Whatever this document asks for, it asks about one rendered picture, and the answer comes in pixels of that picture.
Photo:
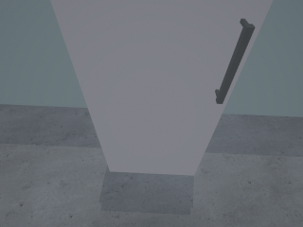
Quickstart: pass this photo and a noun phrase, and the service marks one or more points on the fridge door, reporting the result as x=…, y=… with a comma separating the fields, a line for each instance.
x=148, y=71

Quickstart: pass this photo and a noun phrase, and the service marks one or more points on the handle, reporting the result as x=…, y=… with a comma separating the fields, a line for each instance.
x=243, y=41

